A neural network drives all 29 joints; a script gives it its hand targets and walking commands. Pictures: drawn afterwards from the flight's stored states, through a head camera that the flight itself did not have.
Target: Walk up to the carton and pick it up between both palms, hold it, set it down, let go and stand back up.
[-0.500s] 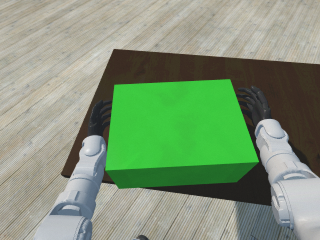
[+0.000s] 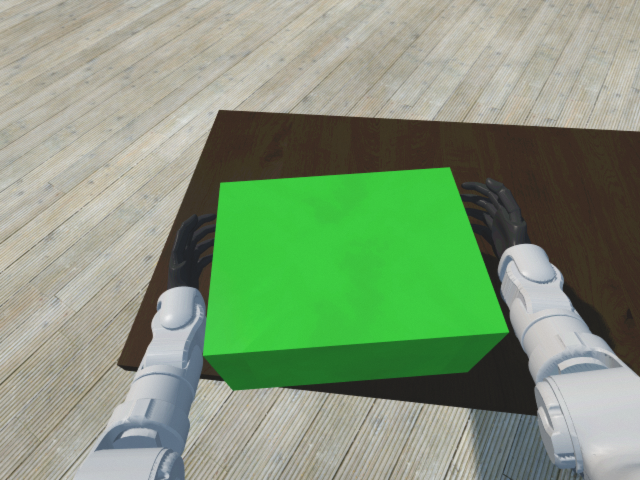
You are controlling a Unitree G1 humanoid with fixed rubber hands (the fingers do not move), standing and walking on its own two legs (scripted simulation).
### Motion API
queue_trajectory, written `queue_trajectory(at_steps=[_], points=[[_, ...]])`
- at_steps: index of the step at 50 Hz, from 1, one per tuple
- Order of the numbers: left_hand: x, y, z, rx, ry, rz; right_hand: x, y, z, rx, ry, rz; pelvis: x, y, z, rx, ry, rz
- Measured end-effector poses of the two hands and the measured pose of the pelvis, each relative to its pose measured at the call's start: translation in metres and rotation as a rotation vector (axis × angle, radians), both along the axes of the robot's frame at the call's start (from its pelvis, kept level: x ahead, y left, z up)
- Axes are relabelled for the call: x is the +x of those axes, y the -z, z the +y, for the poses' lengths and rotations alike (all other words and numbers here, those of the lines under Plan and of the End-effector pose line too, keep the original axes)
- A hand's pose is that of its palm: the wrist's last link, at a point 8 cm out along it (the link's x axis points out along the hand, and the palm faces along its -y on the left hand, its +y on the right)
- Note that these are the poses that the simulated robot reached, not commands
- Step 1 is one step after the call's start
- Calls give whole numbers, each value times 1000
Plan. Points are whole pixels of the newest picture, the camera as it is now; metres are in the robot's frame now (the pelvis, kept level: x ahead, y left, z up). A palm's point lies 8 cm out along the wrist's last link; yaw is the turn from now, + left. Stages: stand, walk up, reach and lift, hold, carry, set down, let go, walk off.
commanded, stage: reach and lift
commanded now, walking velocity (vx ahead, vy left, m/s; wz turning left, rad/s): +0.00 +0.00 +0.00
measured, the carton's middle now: (343, 276) +0.39 +0.04 -0.01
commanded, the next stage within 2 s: none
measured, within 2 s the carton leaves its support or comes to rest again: leaves its support in 0.50 s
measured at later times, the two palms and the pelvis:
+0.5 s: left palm (182, 289) +0.32 +0.23 +0.03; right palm (516, 258) +0.41 -0.17 +0.05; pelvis +0.01 +0.00 +0.02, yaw +3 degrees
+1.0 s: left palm (169, 272) +0.32 +0.23 +0.08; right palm (541, 260) +0.38 -0.18 +0.09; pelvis -0.01 +0.01 +0.02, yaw +2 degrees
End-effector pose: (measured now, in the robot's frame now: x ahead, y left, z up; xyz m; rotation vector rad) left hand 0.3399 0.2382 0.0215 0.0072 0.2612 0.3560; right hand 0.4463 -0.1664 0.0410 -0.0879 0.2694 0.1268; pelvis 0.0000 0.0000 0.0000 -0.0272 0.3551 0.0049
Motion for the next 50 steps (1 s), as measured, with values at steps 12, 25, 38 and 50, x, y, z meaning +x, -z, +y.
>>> queue_trajectory(at_steps=[12, 25, 38, 50], points=[[-8, -2, 0, 7, 8, -7, -6, -6, 5, -71, -51, -33, 10, -11, -3, 11, -29, -39], [-20, -7, -5, -1, 38, -16, -35, -10, -3, -80, 0, -41, 9, -15, -1, 14, -49, -87], [-21, -42, -12, 6, 91, -28, -61, -31, -16, -34, 68, -37, -3, -16, 7, 21, -35, -158], [-24, -59, -7, 1, 93, -39, -63, -53, -10, -32, 71, -42, -6, -18, 8, 24, -35, -216]])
